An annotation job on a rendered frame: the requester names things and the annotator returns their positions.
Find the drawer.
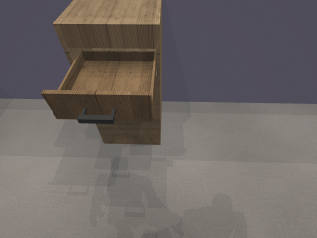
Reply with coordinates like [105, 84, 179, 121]
[41, 50, 157, 121]

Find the cabinet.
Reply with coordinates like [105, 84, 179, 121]
[53, 0, 162, 145]

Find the handle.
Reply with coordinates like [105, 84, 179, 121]
[77, 107, 116, 124]

